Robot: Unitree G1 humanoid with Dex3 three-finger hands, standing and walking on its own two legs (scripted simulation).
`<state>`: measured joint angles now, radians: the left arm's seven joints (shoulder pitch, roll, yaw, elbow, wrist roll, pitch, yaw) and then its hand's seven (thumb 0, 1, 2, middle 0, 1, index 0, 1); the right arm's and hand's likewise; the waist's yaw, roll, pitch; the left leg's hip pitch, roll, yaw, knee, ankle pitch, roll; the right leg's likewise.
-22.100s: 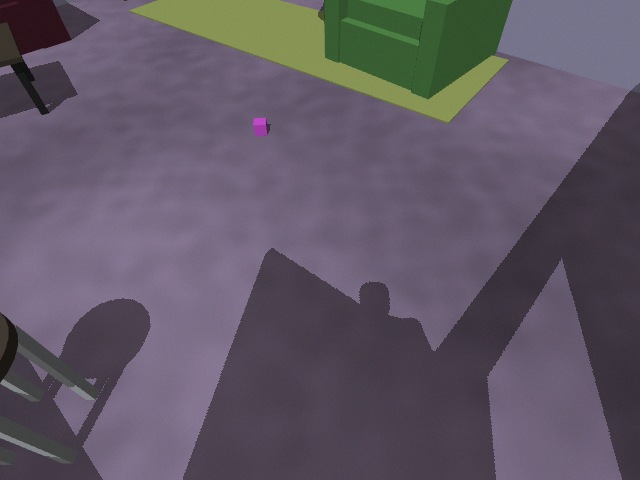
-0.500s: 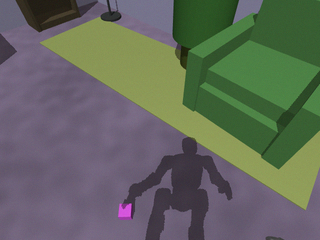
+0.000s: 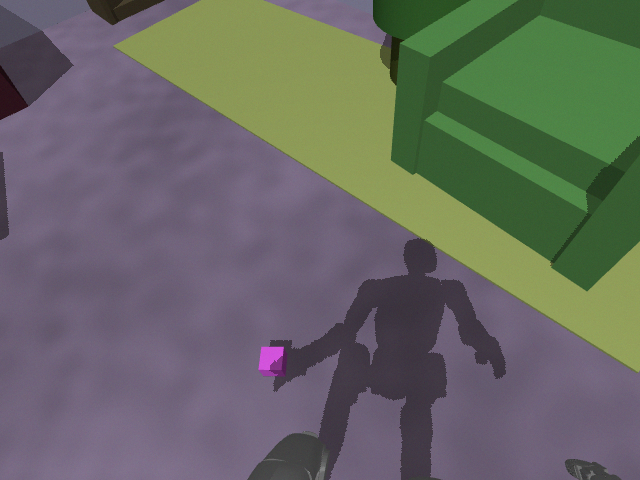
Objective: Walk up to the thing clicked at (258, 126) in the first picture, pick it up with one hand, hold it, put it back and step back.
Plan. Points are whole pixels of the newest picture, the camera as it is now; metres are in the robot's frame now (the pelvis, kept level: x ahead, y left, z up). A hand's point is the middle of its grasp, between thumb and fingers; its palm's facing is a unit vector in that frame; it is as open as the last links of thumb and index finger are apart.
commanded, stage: walk up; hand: left
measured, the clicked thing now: (273, 361) +0.46 +0.26 -0.73
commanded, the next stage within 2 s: stand in 1.52 s
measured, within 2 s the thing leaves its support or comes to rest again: neither
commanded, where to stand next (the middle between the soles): +0.07 +0.03 m, yaw -1 degrees
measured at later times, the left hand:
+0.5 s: hand out of the picture +0.08 +0.31 -0.15, palm faces +0.01 -0.93 -0.36, open 7.4 cm
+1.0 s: hand out of the picture +0.11 +0.30 -0.15, palm faces +0.02 -0.94 -0.35, open 7.4 cm
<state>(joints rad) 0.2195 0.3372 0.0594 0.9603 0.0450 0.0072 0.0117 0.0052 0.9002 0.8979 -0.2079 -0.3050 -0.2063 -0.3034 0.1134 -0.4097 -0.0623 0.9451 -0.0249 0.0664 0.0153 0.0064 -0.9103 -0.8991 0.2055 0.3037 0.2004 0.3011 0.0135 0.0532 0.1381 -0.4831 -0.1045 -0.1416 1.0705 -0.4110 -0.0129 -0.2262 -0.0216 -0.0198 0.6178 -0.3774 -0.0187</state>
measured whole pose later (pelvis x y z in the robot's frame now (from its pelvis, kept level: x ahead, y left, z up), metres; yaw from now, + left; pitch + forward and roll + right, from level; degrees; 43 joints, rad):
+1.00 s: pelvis +0.00 +0.04 +0.00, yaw +2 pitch -4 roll +0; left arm 0.14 0.38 0.05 0.93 0.01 0.05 -0.02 0.00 0.90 0.90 -0.21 -0.30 -0.20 -0.30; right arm 0.27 -0.36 -0.02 1.01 -0.04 0.02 0.00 0.01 -0.91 -0.90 0.21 0.30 0.20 0.30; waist -0.03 -0.02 0.08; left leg -0.17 -0.02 -0.02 0.61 -0.38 0.03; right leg -0.43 0.01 0.08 0.78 -0.38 -0.01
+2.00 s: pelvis +0.04 +0.04 +0.02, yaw +0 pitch -3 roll +1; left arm 0.05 0.35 -0.01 1.10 0.00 -0.02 -0.02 0.00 0.90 0.90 -0.21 -0.30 -0.20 -0.30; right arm 0.12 -0.35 -0.01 1.11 -0.01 -0.02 0.00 0.01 -0.91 -0.90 0.21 0.30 0.20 0.30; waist -0.01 -0.02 0.06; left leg -0.03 -0.01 0.00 0.33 -0.25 0.00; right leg -0.19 -0.02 0.00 0.38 -0.13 0.00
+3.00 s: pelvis -0.08 +0.08 +0.00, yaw +0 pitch -1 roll -2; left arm 0.00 0.39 0.05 0.91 0.01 0.09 0.01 0.00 0.90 0.90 -0.20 -0.30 -0.20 -0.30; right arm 0.17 -0.35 -0.05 0.99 -0.05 0.04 -0.01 0.01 -0.91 -0.90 0.21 0.30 0.20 0.30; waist -0.04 -0.04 0.20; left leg -0.26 -0.01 -0.01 0.59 -0.31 0.04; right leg -0.54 0.14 0.16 1.15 -0.48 0.00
